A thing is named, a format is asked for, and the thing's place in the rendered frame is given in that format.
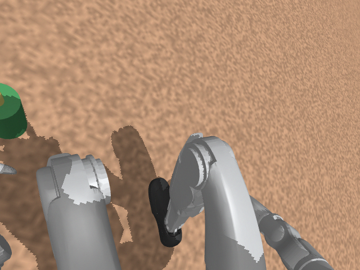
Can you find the bottle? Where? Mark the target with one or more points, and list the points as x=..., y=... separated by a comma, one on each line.
x=12, y=117

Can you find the left robot arm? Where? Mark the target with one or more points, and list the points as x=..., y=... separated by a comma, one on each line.
x=5, y=251

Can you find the right robot foot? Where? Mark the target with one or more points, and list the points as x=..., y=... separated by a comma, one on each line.
x=158, y=192

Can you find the right robot hand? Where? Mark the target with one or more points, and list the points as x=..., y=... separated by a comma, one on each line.
x=260, y=210

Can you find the right robot arm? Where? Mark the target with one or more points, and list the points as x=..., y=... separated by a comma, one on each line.
x=295, y=253

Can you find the left robot hand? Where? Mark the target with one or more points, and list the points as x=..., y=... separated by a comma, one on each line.
x=5, y=169

